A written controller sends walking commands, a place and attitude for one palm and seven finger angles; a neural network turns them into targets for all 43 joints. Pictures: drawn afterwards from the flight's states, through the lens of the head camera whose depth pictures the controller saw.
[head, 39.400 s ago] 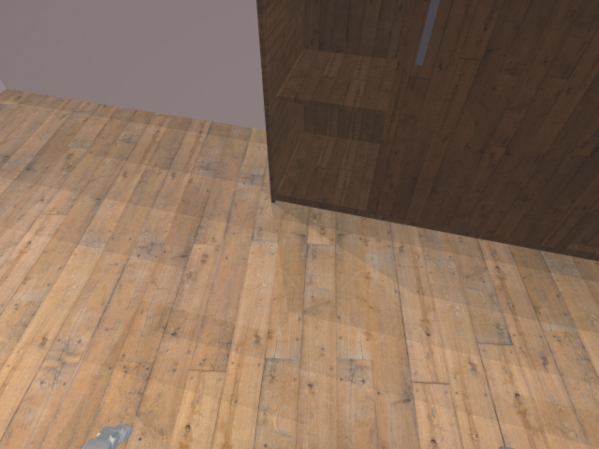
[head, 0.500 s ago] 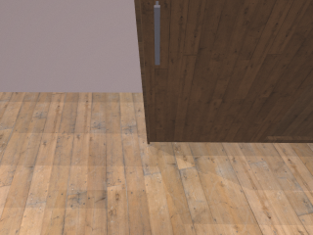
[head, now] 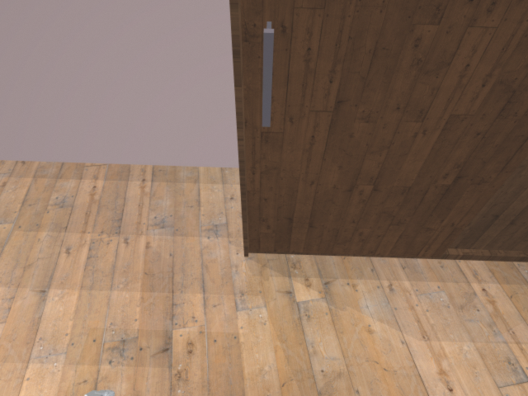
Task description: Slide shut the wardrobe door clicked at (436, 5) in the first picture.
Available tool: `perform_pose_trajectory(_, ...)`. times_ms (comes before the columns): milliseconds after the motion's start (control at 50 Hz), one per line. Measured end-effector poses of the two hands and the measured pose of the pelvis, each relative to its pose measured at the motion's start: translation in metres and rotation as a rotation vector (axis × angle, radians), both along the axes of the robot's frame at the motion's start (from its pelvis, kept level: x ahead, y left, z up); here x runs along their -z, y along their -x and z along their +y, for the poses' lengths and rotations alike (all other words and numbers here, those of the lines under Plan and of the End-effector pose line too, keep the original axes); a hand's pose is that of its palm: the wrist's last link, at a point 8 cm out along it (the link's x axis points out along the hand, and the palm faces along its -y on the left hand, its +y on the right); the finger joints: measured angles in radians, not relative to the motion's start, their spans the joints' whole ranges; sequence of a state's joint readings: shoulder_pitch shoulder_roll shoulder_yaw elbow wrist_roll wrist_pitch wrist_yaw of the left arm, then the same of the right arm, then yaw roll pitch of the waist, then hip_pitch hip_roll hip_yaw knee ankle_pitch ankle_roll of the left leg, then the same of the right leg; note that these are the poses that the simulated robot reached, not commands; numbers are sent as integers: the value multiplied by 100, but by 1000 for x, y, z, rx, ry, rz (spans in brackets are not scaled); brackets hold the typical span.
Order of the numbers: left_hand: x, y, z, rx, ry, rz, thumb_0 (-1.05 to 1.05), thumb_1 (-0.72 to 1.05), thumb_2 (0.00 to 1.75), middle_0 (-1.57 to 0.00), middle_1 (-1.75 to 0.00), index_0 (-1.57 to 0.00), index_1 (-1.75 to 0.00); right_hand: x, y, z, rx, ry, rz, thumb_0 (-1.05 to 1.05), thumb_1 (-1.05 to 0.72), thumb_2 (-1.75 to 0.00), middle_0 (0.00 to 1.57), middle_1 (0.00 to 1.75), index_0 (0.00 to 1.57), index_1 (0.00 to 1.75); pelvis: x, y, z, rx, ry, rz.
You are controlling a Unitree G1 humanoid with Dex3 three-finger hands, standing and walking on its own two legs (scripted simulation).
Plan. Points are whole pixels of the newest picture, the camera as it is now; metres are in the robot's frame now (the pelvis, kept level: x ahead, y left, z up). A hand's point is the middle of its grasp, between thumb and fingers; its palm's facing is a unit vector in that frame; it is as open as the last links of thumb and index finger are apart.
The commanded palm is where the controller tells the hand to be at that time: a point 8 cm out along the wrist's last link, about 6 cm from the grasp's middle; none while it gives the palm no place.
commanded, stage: look to check the result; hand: right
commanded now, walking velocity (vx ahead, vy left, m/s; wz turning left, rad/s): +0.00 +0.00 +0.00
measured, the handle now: (267, 78) +0.75 +0.05 +0.10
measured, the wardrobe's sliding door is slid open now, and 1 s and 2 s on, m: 0.00 0.00 0.00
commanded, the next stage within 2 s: stand and wait in 0.62 s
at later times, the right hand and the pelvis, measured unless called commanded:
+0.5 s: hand out of the picture +0.11 -0.23 -0.16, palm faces -0.06 +0.94 -0.34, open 7.4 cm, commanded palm none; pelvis +0.03 +0.02 +0.00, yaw +1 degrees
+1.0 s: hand out of the picture +0.11 -0.22 -0.16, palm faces -0.07 +0.94 -0.32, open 7.4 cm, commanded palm none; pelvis +0.03 +0.02 +0.00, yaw +1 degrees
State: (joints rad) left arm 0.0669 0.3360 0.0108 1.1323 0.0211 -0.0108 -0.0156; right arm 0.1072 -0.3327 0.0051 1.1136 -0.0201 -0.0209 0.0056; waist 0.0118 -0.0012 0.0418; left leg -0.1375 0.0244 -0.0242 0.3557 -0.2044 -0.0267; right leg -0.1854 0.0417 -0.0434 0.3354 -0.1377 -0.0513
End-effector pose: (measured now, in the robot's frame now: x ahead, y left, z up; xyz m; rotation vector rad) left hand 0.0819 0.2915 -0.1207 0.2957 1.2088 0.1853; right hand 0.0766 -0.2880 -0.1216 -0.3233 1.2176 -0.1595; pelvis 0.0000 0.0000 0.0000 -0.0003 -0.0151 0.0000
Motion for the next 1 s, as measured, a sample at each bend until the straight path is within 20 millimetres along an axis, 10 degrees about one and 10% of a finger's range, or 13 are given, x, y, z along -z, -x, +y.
perform_pose_trajectory(1000,-1,-8,25,-30,-12,51,1,91,90,-20,-30,-21,-30,1,-32,26,-17,-3,19,1,-90,-89,21,30,20,30,-3,-28,23,-20,1,-1)
